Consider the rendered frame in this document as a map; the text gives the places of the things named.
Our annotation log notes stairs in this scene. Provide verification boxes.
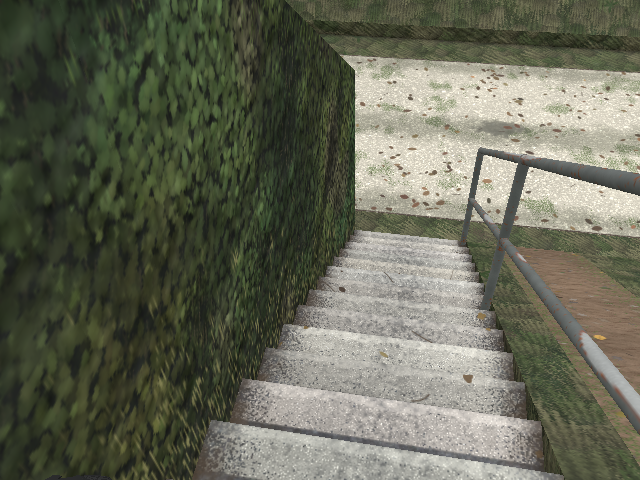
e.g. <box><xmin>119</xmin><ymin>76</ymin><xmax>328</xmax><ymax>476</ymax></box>
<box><xmin>166</xmin><ymin>230</ymin><xmax>564</xmax><ymax>480</ymax></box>

